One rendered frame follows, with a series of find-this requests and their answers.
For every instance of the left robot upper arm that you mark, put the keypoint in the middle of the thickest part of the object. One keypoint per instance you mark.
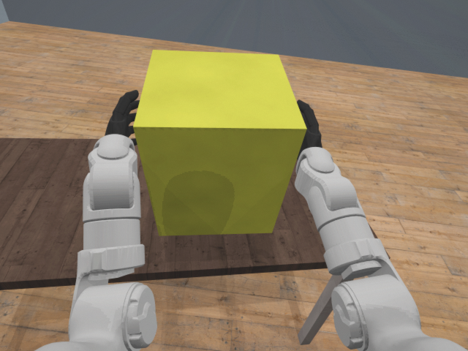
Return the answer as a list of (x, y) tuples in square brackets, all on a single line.
[(112, 317)]

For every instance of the carton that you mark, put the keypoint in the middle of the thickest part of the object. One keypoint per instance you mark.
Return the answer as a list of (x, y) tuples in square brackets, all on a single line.
[(218, 136)]

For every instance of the left robot forearm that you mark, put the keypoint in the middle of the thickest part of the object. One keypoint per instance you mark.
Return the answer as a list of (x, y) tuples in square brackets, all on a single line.
[(111, 233)]

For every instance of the table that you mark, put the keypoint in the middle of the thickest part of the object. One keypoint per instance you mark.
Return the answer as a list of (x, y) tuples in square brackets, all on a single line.
[(41, 229)]

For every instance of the robot left hand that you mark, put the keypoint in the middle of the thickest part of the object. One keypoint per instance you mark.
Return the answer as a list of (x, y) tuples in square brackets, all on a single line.
[(120, 120)]

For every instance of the right robot upper arm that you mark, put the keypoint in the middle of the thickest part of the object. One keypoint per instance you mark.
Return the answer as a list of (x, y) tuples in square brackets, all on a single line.
[(377, 314)]

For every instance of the right robot forearm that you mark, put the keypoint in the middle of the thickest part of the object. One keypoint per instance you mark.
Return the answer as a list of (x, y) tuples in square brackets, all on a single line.
[(350, 247)]

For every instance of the robot right hand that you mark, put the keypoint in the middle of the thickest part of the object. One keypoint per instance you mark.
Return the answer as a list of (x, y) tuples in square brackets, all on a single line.
[(312, 137)]

